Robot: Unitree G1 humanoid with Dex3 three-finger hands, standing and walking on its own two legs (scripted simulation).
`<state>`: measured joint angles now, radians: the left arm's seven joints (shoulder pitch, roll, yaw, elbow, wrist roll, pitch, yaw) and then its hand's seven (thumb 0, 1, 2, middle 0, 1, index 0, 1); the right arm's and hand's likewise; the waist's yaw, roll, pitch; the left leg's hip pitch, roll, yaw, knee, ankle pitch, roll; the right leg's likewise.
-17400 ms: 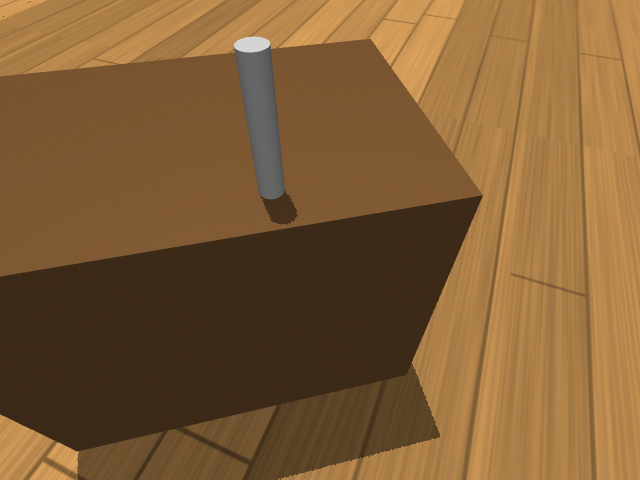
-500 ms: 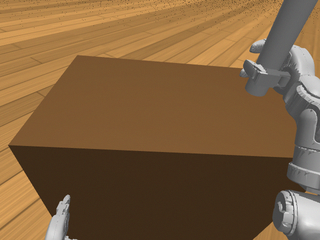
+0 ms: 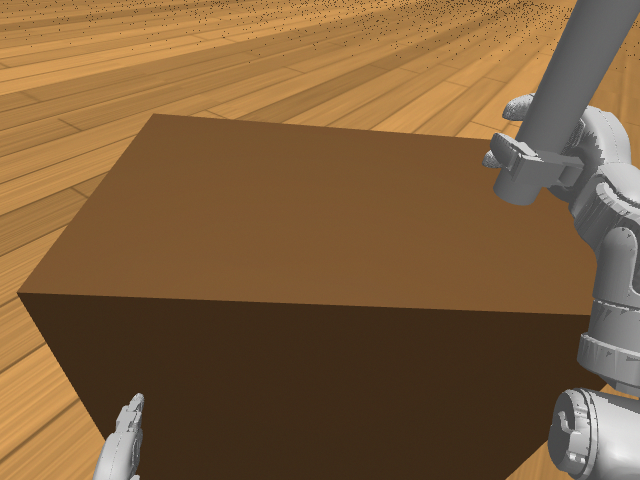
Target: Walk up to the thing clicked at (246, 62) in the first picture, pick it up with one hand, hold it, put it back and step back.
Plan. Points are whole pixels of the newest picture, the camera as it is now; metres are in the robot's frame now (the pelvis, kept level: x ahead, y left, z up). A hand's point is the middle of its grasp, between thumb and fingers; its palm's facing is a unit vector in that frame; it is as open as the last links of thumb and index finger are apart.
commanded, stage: hold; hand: right
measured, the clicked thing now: (568, 84) +0.34 -0.19 +0.38
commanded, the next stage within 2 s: crouch in 1.62 s
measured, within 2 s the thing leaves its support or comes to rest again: neither
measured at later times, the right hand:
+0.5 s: hand (535, 134) +0.34 -0.18 +0.33, palm faces +0.13 +0.99 -0.01, open 6.0 cm
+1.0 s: hand (532, 135) +0.34 -0.18 +0.33, palm faces +0.13 +0.99 -0.02, open 6.0 cm
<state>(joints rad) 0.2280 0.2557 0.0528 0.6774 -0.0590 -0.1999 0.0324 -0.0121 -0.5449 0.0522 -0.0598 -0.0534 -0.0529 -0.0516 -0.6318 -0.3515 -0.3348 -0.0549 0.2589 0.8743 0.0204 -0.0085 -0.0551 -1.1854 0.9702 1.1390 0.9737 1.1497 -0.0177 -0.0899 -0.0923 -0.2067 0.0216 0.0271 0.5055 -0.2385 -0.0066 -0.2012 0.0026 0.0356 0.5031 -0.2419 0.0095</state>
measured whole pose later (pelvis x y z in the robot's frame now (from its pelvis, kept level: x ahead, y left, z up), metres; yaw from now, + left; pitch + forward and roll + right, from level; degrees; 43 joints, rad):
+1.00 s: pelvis +0.00 +0.00 +0.00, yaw +0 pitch -3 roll +0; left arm 0.23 0.27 0.05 0.67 -0.06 -0.22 0.04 -0.01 -0.55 0.06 -0.06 -0.06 -0.06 -0.06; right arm -0.65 -0.36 -0.34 -0.11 0.26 0.88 0.01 -0.01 -0.06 -1.18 0.97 1.14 0.97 1.15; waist -0.02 -0.09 -0.09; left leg -0.21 0.02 0.02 0.51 -0.24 -0.01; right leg -0.20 0.00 0.03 0.52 -0.25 0.01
